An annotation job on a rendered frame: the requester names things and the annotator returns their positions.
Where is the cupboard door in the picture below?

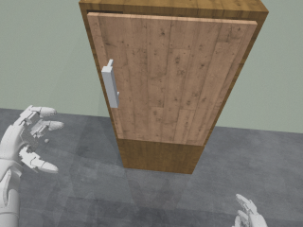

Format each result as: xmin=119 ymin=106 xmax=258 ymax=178
xmin=87 ymin=12 xmax=258 ymax=146

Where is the robot left hand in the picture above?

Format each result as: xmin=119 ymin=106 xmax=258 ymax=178
xmin=0 ymin=105 xmax=64 ymax=174

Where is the handle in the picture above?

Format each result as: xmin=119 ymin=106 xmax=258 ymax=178
xmin=101 ymin=59 xmax=119 ymax=108

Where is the left robot forearm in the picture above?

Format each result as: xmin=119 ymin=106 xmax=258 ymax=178
xmin=0 ymin=158 xmax=24 ymax=227

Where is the robot right hand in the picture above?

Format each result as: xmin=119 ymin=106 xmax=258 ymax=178
xmin=232 ymin=194 xmax=268 ymax=227

